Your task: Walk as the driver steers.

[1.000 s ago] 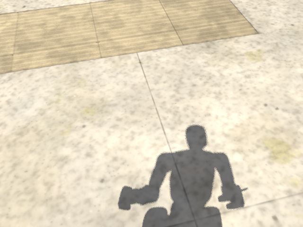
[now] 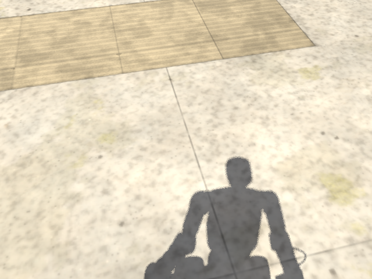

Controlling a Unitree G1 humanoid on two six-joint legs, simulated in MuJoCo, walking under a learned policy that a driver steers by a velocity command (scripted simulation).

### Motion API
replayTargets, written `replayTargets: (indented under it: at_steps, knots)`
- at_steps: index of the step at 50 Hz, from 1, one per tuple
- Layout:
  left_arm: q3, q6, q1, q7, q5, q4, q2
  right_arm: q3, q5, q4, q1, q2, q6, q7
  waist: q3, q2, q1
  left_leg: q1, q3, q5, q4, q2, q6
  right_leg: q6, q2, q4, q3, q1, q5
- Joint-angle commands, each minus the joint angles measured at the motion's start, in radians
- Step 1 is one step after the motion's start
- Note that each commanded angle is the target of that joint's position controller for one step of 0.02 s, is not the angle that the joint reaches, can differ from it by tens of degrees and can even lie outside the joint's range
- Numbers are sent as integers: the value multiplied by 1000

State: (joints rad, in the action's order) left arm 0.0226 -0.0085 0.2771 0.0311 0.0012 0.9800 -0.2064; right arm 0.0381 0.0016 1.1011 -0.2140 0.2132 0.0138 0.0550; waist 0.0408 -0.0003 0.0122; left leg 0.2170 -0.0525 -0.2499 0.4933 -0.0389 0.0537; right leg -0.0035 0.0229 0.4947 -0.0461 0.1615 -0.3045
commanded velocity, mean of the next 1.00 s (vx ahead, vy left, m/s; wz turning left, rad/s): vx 0.61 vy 0.00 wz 0.04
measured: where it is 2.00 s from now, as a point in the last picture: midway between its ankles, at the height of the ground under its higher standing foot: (140, 120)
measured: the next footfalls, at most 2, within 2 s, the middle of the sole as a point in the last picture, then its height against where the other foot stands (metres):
right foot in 0.86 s outside the picture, level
left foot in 1.34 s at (167, 185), level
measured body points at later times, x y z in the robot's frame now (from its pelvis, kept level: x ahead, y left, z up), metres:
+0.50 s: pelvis +0.07 +0.06 -0.01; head +0.08 +0.08 +0.44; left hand +0.14 +0.31 -0.15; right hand +0.06 -0.20 -0.14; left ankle +0.03 +0.16 -0.74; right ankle +0.00 -0.09 -0.67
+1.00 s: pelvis +0.43 +0.02 -0.01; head +0.46 +0.02 +0.44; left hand +0.50 +0.29 -0.14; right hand +0.44 -0.24 -0.15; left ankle +0.28 +0.15 -0.62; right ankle +0.46 -0.04 -0.74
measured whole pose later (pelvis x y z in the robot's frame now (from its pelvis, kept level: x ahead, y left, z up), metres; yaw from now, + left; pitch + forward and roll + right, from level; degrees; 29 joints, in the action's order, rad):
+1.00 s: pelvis +0.43 +0.02 -0.01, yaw +3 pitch +1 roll -1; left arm 0.06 -0.08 0.21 -0.02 0.05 0.93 -0.25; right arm 0.05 0.00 0.99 -0.36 0.22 -0.09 -0.01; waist 0.04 0.02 0.02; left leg 0.37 -0.05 -0.22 1.30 -0.06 -0.13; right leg -0.09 0.05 0.54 0.17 0.32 -0.24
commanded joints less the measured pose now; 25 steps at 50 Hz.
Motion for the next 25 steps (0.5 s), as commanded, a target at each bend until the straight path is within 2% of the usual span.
replayTargets:
  at_steps: [1,8,9,10,11,12,13,14,15,16,17,18,19,20,21,22,23,24,25]
  knots:
    - [16,-7,44,3,-1,-13,-96,13,0,-15,-37,101,-6,3,10,0,-1,-38,23,141,-59,12,-21,-12,-26,-108,-16,78,153]
    - [10,-5,59,5,-2,21,-87,7,0,-4,-57,89,-7,3,17,0,-3,-29,27,133,-60,16,-23,-9,-23,-109,-10,81,143]
    - [12,-1,91,8,-6,39,-90,4,5,12,-89,75,-5,4,-30,-16,-7,-37,69,-72,-30,53,-31,-24,-7,-121,-1,62,-98]
    - [25,3,101,11,-18,37,-130,10,16,9,-95,88,-6,4,4,-45,-14,26,95,-334,22,81,-48,-58,-20,-137,-37,95,-402]
    - [34,-1,129,11,-25,32,-159,14,16,-17,-54,102,-16,0,74,-72,-37,144,83,-461,74,74,-63,-102,-81,-190,-132,128,-609]
    - [45,-18,160,8,-32,30,-194,3,21,-63,17,64,-40,-9,122,-153,-63,235,106,-364,177,68,-61,-161,-194,-279,-294,114,-683]
    - [59,-36,128,8,-39,17,-226,-7,30,-94,56,30,-67,-24,147,-238,-58,283,105,-178,313,36,-67,-218,-313,-370,-445,113,-634]
    - [57,-51,108,6,-31,4,-209,1,30,-112,82,60,-87,-35,160,-216,-59,337,49,-186,407,-15,-86,-245,-366,-403,-509,117,-542]
    - [49,-65,66,2,-23,-20,-179,4,36,-129,83,66,-105,-43,156,-188,-36,380,22,-206,448,-48,-106,-237,-376,-397,-500,95,-462]
    - [45,-72,16,-4,-31,-45,-165,1,39,-135,58,60,-118,-49,133,-167,-8,363,14,-209,383,-70,-123,-207,-355,-384,-437,83,-391]
    - [45,-74,-25,-7,-47,-63,-173,1,40,-124,7,59,-129,-53,102,-160,21,235,44,-191,243,-59,-134,-168,-303,-371,-328,124,-318]
    - [50,-72,-53,-8,-56,-69,-195,8,38,-91,-78,59,-136,-54,66,-160,64,35,111,-121,104,-14,-129,-139,-230,-323,-219,204,-278]
    - [50,-65,-60,-8,-49,-74,-199,23,32,-37,-194,71,-138,-52,31,-119,108,-149,196,-28,39,59,-100,-130,-167,-227,-143,277,-288]
    - [67,-48,-70,-20,52,-52,-206,34,-35,-4,-351,85,-103,-69,-5,6,179,-325,247,-110,-45,112,-91,-157,-90,-40,-72,363,-361]
    - [48,-55,-127,-26,64,-87,-115,50,-63,23,-496,125,-99,-63,-30,256,245,-492,-40,-280,-129,-82,-103,-136,3,395,37,560,-232]
    - [17,-74,-177,-35,53,-148,7,35,-67,4,-503,153,-99,-62,-15,360,199,-432,-538,-616,-324,-293,-160,-138,82,663,-25,777,-225]
    - [15,-81,-169,-55,42,-187,0,33,-61,-20,-370,162,-89,-60,52,274,99,-313,-752,-781,-431,-382,-255,-153,-3,768,-98,863,-92]
    - [22,-84,-194,-69,41,-193,-56,32,-47,-72,-238,147,-96,-63,103,117,42,-245,-656,-692,-409,-381,-261,-137,-96,785,-60,874,49]
    - [29,-84,-174,-80,51,-172,-88,30,-36,-92,-195,139,-108,-67,66,31,22,-208,-502,-542,-389,-312,-243,-108,-131,740,-40,792,114]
